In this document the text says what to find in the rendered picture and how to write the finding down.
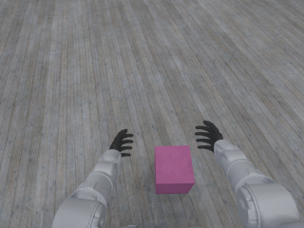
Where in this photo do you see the right robot upper arm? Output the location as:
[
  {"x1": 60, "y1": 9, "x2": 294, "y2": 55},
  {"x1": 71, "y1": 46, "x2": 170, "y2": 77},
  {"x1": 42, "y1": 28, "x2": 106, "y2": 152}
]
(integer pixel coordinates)
[{"x1": 237, "y1": 182, "x2": 304, "y2": 228}]

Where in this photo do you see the left robot hand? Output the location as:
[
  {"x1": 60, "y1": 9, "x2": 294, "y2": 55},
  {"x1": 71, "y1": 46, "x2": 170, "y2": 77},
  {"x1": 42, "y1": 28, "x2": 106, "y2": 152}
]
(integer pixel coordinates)
[{"x1": 109, "y1": 129, "x2": 134, "y2": 157}]

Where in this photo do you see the left robot upper arm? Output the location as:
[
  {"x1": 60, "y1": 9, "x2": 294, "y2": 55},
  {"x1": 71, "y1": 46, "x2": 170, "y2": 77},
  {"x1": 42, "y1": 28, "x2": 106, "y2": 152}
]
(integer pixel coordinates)
[{"x1": 53, "y1": 197, "x2": 106, "y2": 228}]

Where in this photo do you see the robot right forearm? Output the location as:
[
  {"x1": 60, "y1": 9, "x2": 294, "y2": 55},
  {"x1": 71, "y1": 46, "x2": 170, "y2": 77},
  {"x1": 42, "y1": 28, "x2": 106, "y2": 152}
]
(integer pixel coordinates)
[{"x1": 214, "y1": 139, "x2": 299, "y2": 219}]

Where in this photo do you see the robot left forearm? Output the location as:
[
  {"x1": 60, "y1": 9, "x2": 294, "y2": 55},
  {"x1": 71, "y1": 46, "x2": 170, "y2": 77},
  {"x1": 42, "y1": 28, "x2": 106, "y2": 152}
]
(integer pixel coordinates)
[{"x1": 51, "y1": 149, "x2": 122, "y2": 228}]

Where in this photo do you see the right robot hand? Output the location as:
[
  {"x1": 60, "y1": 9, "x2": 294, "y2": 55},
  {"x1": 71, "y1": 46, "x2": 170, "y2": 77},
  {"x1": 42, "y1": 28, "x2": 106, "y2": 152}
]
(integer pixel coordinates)
[{"x1": 195, "y1": 120, "x2": 223, "y2": 153}]

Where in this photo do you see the carton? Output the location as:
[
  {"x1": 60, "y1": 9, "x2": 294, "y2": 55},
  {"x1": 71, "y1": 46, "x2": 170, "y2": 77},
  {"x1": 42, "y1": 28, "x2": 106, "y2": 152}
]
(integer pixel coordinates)
[{"x1": 155, "y1": 145, "x2": 195, "y2": 195}]

